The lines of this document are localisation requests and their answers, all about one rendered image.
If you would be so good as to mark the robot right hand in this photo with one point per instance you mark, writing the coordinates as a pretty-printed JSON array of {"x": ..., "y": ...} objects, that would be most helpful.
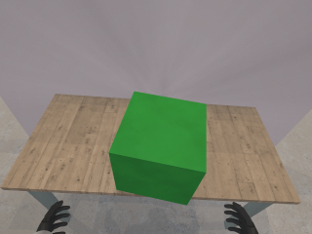
[{"x": 244, "y": 221}]

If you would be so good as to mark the carton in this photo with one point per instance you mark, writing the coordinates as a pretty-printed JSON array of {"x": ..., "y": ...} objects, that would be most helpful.
[{"x": 160, "y": 149}]

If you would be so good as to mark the robot left hand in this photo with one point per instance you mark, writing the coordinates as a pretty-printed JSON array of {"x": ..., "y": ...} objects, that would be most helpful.
[{"x": 51, "y": 216}]

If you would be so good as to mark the table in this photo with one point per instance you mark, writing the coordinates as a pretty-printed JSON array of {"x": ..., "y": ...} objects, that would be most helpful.
[{"x": 68, "y": 152}]

